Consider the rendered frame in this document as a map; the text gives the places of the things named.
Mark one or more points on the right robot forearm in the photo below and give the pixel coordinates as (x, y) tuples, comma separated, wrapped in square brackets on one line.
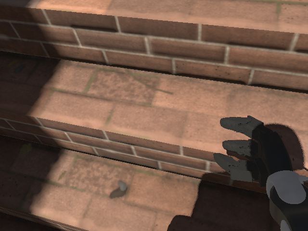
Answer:
[(288, 200)]

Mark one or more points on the right robot hand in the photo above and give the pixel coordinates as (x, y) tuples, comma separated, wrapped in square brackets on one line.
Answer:
[(266, 157)]

